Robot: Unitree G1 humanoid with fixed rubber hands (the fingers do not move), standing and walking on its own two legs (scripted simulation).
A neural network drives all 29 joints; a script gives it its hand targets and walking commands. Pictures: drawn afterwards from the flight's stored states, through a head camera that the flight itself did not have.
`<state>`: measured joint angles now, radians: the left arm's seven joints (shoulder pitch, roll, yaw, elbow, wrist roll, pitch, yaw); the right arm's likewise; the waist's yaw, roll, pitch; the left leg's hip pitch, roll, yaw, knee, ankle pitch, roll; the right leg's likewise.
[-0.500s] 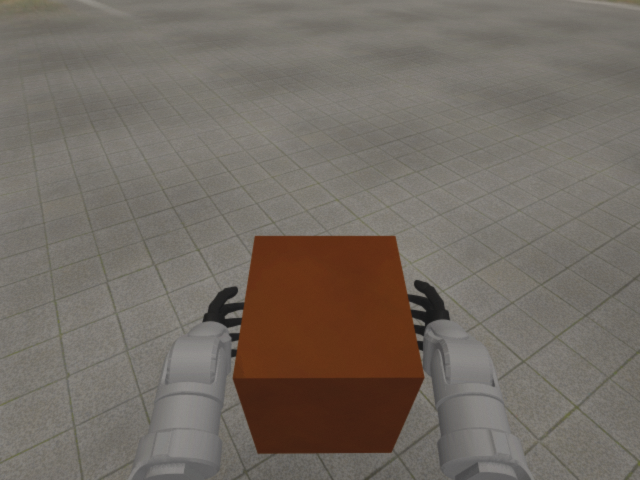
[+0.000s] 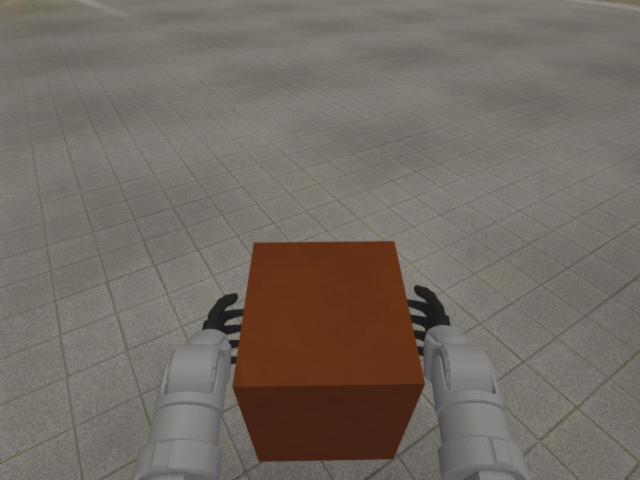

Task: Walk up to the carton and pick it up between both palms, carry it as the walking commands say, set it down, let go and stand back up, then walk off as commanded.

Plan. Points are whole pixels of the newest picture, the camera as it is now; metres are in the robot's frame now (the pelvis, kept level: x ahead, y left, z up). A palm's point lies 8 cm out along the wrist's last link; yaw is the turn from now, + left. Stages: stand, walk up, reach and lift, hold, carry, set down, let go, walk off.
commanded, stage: hold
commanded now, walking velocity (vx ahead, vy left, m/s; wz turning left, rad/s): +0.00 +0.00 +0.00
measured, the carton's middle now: (325, 353) +0.32 +0.02 -0.02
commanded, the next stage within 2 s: carry in 0.22 s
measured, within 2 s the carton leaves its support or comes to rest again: neither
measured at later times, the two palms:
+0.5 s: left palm (196, 346) +0.26 +0.17 +0.08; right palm (438, 343) +0.28 -0.12 +0.08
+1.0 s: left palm (149, 400) +0.19 +0.20 +0.08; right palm (420, 370) +0.23 -0.09 +0.10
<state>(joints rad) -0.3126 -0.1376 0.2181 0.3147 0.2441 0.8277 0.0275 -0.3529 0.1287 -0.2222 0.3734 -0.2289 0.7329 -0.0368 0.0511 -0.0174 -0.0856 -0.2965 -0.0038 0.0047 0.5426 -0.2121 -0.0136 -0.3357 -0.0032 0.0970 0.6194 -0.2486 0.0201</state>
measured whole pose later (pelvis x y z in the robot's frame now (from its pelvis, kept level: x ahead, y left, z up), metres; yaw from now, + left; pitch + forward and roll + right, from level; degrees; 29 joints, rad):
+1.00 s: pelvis -0.06 +0.02 -0.01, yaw +2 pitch -2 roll -1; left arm -0.27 -0.14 0.18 -0.14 0.17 1.33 0.05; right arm -0.34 0.14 -0.12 -0.08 -0.21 1.27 -0.07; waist 0.05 0.01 -0.09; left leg -0.34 0.00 0.00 0.70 -0.31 0.01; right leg -0.44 0.00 0.05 0.70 -0.31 0.03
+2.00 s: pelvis -0.27 -0.06 -0.01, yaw +2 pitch -1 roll +3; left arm -0.24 -0.15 0.15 -0.28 0.15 1.31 0.07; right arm -0.28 0.16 -0.11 -0.24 -0.18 1.24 -0.08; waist 0.05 0.00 0.02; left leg -0.53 0.01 0.01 0.93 -0.42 -0.03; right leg -0.39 0.00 -0.03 0.75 -0.34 -0.07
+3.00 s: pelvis -0.46 -0.07 -0.01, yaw +4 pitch -2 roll -1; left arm -0.23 -0.14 0.14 -0.29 0.14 1.30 0.07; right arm -0.28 0.16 -0.12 -0.25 -0.18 1.25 -0.09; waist 0.05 0.00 0.00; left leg -0.43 0.05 0.01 0.59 -0.12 -0.02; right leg -0.38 0.02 -0.05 0.69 -0.32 -0.05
